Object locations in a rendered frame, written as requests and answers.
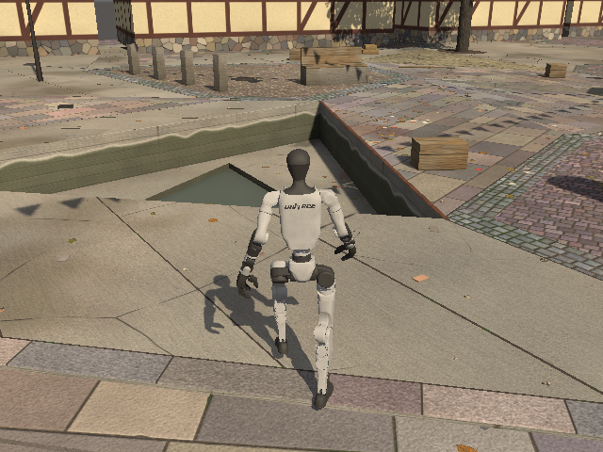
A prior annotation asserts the robot right shin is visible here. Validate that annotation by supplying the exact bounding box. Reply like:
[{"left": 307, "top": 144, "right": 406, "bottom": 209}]
[{"left": 316, "top": 327, "right": 333, "bottom": 395}]

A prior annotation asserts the robot left hand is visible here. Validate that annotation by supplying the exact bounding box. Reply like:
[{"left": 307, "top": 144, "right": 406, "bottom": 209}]
[{"left": 236, "top": 271, "right": 258, "bottom": 299}]

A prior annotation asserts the robot left upper arm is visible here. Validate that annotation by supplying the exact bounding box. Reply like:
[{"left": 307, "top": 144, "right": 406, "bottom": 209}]
[{"left": 253, "top": 190, "right": 280, "bottom": 245}]

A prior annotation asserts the left robot foot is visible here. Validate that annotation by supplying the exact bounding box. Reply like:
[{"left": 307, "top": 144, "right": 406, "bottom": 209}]
[{"left": 275, "top": 336, "right": 288, "bottom": 354}]

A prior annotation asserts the robot right upper arm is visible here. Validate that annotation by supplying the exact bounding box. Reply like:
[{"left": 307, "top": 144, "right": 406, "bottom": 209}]
[{"left": 319, "top": 189, "right": 349, "bottom": 238}]

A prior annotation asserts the robot left forearm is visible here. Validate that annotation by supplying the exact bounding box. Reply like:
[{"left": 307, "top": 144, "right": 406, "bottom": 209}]
[{"left": 240, "top": 229, "right": 262, "bottom": 276}]

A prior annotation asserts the robot right forearm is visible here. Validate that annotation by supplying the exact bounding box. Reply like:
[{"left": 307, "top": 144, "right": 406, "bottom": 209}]
[{"left": 340, "top": 222, "right": 355, "bottom": 249}]

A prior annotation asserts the robot right hand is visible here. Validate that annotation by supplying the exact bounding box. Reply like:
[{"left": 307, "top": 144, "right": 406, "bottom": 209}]
[{"left": 334, "top": 245, "right": 356, "bottom": 261}]

